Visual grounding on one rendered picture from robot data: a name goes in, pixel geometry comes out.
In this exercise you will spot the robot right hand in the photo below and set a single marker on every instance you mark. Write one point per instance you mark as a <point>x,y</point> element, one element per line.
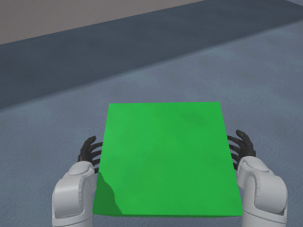
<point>246,147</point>

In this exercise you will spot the left robot forearm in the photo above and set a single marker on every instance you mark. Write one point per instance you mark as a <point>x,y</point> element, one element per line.
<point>72,197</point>

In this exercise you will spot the robot left hand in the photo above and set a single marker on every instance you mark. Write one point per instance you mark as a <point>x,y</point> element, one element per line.
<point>87,148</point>

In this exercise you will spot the carton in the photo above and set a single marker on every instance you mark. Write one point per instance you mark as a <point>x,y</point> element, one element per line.
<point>166,160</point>

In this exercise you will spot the right robot forearm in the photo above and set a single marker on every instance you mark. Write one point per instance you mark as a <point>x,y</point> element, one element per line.
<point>265,195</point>

